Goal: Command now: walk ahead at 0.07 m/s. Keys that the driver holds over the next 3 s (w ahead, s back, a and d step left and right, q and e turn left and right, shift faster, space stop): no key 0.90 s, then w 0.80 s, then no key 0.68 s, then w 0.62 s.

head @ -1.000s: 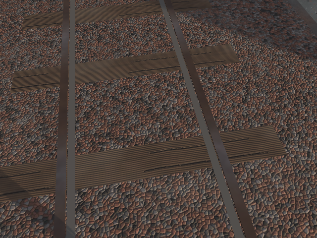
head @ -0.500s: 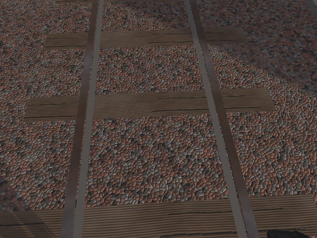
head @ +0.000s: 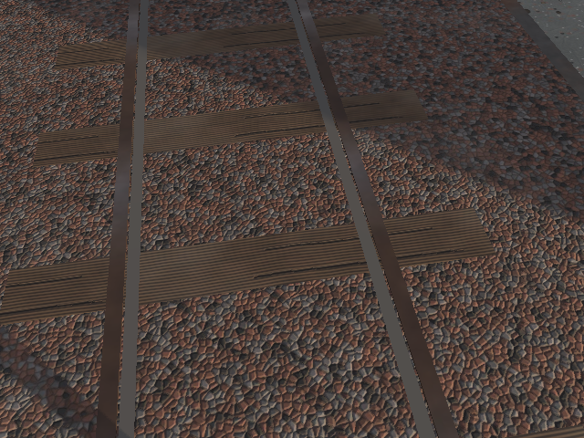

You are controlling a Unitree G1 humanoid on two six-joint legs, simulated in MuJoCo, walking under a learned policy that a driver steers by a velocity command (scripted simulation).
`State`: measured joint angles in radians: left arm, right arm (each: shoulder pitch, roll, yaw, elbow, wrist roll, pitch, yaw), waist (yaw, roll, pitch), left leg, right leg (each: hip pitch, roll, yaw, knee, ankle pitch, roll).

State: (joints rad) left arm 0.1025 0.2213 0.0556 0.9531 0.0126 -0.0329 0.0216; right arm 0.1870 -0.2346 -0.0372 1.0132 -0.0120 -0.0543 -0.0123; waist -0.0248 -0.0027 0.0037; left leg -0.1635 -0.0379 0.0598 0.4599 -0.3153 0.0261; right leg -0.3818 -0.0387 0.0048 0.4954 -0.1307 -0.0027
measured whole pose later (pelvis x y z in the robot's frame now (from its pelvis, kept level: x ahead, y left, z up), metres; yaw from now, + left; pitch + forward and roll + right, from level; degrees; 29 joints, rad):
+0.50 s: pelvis +0.02 -0.02 +0.00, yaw +0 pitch -1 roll +0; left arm 0.07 0.21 0.06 1.05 0.00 0.01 0.02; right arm 0.25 -0.21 -0.03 1.11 -0.01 0.00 -0.04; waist -0.02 0.00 0.04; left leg -0.11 0.02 0.04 0.51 -0.38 -0.01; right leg -0.33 0.01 -0.02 0.54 -0.20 -0.03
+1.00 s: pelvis +0.02 -0.02 +0.00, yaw +0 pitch -1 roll +0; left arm 0.14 0.20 0.05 1.11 -0.01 0.01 0.03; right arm 0.36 -0.17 -0.02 1.11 0.00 -0.02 -0.05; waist -0.01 0.00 0.02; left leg -0.12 0.02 0.04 0.53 -0.40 0.01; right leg -0.35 0.02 -0.02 0.58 -0.30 -0.04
